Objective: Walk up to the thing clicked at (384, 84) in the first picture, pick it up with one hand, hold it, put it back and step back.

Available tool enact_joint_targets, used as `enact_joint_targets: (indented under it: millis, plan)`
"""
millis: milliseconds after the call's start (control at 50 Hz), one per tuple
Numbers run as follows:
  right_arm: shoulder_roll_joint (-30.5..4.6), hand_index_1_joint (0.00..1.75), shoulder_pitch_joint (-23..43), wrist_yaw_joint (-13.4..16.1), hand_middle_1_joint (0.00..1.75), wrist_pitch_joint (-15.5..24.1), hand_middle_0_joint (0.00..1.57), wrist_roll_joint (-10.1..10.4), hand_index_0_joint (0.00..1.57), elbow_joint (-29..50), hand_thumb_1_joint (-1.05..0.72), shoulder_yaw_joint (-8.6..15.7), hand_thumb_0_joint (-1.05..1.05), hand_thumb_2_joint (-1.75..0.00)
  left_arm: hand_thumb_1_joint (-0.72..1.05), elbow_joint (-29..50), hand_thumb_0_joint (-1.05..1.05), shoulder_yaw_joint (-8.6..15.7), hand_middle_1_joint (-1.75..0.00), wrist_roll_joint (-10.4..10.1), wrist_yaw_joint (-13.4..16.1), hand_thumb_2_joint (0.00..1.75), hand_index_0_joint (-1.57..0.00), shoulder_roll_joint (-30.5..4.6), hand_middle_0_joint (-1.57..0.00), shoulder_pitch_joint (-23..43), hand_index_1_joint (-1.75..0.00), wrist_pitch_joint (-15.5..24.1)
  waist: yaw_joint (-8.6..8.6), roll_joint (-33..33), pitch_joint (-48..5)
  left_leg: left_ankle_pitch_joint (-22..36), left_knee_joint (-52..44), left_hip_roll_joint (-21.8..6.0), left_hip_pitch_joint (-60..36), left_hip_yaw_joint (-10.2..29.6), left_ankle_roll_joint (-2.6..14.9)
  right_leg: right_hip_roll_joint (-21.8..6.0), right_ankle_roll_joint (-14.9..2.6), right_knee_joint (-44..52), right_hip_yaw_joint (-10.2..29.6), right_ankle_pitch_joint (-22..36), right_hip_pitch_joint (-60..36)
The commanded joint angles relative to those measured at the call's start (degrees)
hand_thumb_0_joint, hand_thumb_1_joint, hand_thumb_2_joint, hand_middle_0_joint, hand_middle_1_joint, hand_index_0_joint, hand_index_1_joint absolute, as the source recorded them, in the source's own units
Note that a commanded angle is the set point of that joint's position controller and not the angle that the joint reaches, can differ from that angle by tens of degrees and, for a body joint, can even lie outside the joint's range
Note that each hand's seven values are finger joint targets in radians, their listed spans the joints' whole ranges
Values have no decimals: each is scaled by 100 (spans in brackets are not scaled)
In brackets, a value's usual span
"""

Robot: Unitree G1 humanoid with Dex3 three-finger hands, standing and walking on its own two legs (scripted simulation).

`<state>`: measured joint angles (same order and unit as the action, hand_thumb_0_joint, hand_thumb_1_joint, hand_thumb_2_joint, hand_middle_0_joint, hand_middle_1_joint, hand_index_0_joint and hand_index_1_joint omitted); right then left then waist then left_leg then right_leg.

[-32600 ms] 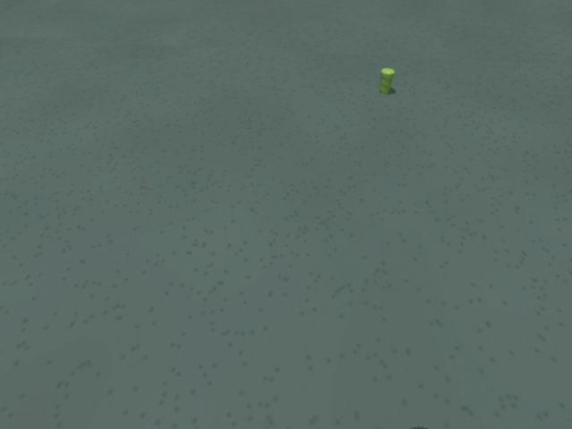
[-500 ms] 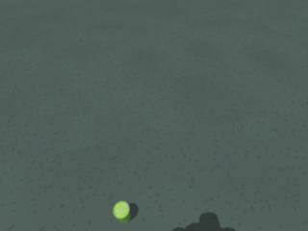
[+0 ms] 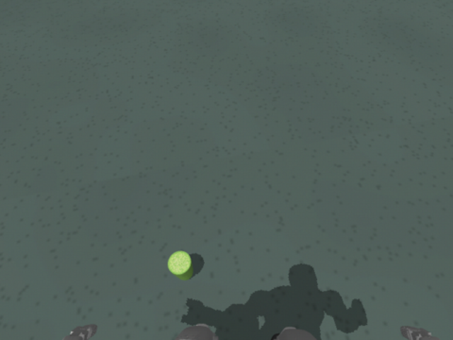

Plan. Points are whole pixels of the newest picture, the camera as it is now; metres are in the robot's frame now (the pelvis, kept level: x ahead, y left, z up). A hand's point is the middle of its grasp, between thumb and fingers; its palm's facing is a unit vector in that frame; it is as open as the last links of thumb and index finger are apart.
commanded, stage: step back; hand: left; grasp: from the side
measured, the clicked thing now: (182, 267) +0.42 +0.23 -0.69
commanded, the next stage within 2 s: none
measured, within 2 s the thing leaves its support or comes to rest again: neither
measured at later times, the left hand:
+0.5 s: hand out of the picture +0.04 +0.28 -0.16, palm faces -0.10 -0.92 -0.38, open 7.3 cm
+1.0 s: hand out of the picture -0.08 +0.29 -0.15, palm faces -0.03 -0.93 -0.36, open 7.3 cm
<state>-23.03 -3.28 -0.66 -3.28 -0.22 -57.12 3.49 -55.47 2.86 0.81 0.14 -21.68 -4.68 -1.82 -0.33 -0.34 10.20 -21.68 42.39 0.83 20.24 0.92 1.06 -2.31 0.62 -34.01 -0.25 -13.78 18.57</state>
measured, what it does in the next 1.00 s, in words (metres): walks backwards: left foot, then right foot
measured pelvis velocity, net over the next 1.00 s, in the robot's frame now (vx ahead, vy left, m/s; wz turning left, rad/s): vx -0.22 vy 0.03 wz -0.03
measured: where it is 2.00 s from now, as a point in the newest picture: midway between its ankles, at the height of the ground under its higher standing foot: outside the picture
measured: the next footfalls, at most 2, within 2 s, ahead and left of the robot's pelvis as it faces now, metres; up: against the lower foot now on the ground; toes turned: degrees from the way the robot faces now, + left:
left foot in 0.12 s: -0.02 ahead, +0.13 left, +0.00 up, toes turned -1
right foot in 0.52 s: -0.07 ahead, -0.09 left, +0.00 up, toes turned +0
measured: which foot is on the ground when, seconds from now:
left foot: up 0.00-0.10, down 0.12-0.56, up 0.58-0.86, down 0.88-1.00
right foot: down 0.00-0.12, up 0.14-0.50, down 0.52-0.92, up 0.94-1.00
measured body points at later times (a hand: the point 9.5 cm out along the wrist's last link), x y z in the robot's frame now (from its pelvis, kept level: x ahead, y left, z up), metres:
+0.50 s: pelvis -0.09 +0.03 -0.01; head -0.01 +0.03 +0.43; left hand +0.05 +0.33 -0.13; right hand -0.02 -0.29 -0.13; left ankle -0.06 +0.13 -0.73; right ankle -0.11 -0.09 -0.71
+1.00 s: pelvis -0.22 +0.03 +0.00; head -0.16 +0.06 +0.44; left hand -0.08 +0.34 -0.13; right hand -0.13 -0.28 -0.11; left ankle -0.20 +0.15 -0.73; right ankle -0.17 -0.09 -0.68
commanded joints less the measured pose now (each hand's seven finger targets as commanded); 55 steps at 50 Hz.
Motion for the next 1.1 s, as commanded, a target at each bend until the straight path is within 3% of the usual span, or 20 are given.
enact_joint_targets:
  millis: [0,60,100,120,160,260,380,440,500,520,560,580,660,780,860,900,920,940,1000,1080]
  plan:
    - [-911,30,-906,-41,30,-6,20,35,20,334,-90,260,0,-90,90,814,0,420,-30,143,163,90,-20,-1699,-20,597,-30,146,-231,1337,-1264,-1084,1429,100,-659,320,199,-1735,-1537,1078,1492,1785,473]
    - [-958,30,-1239,-2,30,119,20,-8,20,324,-90,290,0,-90,90,964,0,347,-30,133,176,90,-20,-1479,-20,743,-30,83,-348,1075,-1412,188,-330,-69,-819,67,188,-1080,-885,111,993,1528,114]
    - [-1420,30,-1062,77,30,208,20,-215,20,424,-90,416,0,-90,90,1090,0,258,-30,11,170,90,-20,-1042,-20,527,-30,-21,-262,-1096,-1102,2940,-1994,-1171,-967,1836,274,320,-298,-1654,420,-144,762]
    - [-1650,30,-992,113,30,245,20,-266,20,502,-90,463,0,-90,90,1066,0,255,-30,-8,220,90,-20,-940,-20,433,-30,-55,-155,-1211,-977,3896,-2030,-1635,-1303,2414,548,885,-261,-2207,754,-1995,1507]
    - [-1767,30,-762,162,30,248,20,-222,20,709,-90,445,0,-90,90,1026,0,224,-30,13,271,90,-20,-887,-20,-76,-30,-80,-77,-1065,-1169,5214,-1699,-1852,-1336,2048,682,935,-238,-2865,1102,-2158,1516]
    - [-1171,30,-221,308,30,317,20,-180,20,997,-90,335,0,-90,90,914,0,358,-30,-1,242,90,-20,-1103,-20,-186,-30,-58,159,-860,-1113,4488,-1338,-1364,-1554,1232,986,832,-158,-3569,1156,-1342,1473]
    - [-1271,30,-957,340,30,326,20,-111,20,1008,-90,399,0,-90,90,1248,0,402,-30,52,152,90,-20,-1017,-20,71,-30,51,-279,-538,-1317,4287,-1148,-1567,-2211,1403,1285,599,22,-2048,786,-1502,1139]
    - [-1289,30,-765,303,30,288,20,-78,20,1101,-90,382,0,-90,90,1204,0,401,-30,49,118,90,-20,-927,-20,-276,-30,96,-142,-669,-1582,3833,-854,-1347,-2027,1101,1056,422,-94,-618,395,-1172,433]
    - [-1191,30,-433,257,30,218,20,-2,20,1152,-90,330,0,-90,90,900,0,432,-30,101,134,90,-20,-884,-20,-866,-30,151,161,-484,-1749,3046,-303,-1064,-1176,753,648,296,-265,1156,377,793,-964]
    - [-1010,30,-406,235,30,220,20,69,20,1218,-90,263,0,-90,90,976,0,522,-30,153,149,90,-20,-1286,-20,-791,-30,200,119,312,-1802,2041,98,-631,-208,556,349,-321,-530,801,1461,2019,-1501]
    - [-916,30,-307,323,30,148,20,11,20,1223,-90,256,0,-90,90,1264,0,617,-30,147,139,90,-20,-1944,-20,-304,-30,177,321,1822,-1202,-1664,2142,402,456,394,-87,-2099,-2102,1180,3515,3016,-437]
    - [-1122,30,-489,314,30,133,20,12,20,1114,-90,322,0,-90,90,1332,0,615,-30,117,145,90,-20,-1717,-20,-276,-30,190,196,1366,-982,-1661,2602,233,322,799,-122,-2047,-2104,1141,3412,3022,-199]
    - [-939,30,-758,291,30,181,20,51,20,936,-90,183,0,-90,90,1442,0,487,-30,79,183,90,-20,-1124,-20,-51,-30,131,61,743,-1031,-885,2625,672,590,756,-159,-778,-1285,655,1437,3354,-729]
    - [-845,30,-780,310,30,264,20,-10,20,1126,-90,143,0,-90,90,1589,0,481,-30,141,188,90,-20,-1194,-20,-460,-30,17,221,1225,-1459,-762,8,89,383,247,-207,-905,-1259,358,1502,3214,-1824]
    - [-943,30,-1136,250,30,335,20,-160,20,960,-90,298,0,-90,90,1684,0,392,-30,26,98,90,-20,-1191,-20,-270,-30,-117,-6,867,-1476,1340,-1931,-52,-1094,222,-10,-463,-646,-261,1289,1485,-515]
    - [-1755,30,-711,204,30,349,20,-257,20,1118,-90,459,0,-90,90,1696,0,391,-30,3,110,90,-20,-945,-20,-275,-30,-108,39,-1132,-1259,2021,-2424,-1952,-1400,2619,910,958,-226,-1876,558,-1849,1213]
    - [-2010,30,-721,186,30,350,20,-224,20,1202,-90,516,0,-90,90,1696,0,486,-30,104,206,90,-20,-1144,-20,-12,-30,-98,-287,-1261,-1138,2239,-2462,-2615,-364,3020,1609,858,-113,-2958,1023,-2546,727]
    - [-1892,30,-499,222,30,376,20,-207,20,1218,-90,518,0,-90,90,1616,0,500,-30,129,211,90,-20,-1238,-20,-3,-30,-100,-197,-1143,-913,1982,-2550,-2635,41,2994,1749,724,-125,-3655,1200,-2211,648]
    - [-1252,30,115,249,30,398,20,-232,20,1381,-90,312,0,-90,90,1281,0,544,-30,-18,106,90,-20,-1162,-20,-699,-30,-121,356,-702,-772,2562,-2124,-1428,-294,1201,1065,960,-144,-4175,1295,-1353,915]
    - [-1188,30,-496,255,30,382,20,-158,20,1324,-90,343,0,-90,90,1339,0,532,-30,48,60,90,-20,-1030,-20,-690,-30,-82,46,-863,-1049,2860,-1724,-1377,-1515,1146,1139,801,127,-3185,1101,-1437,1122]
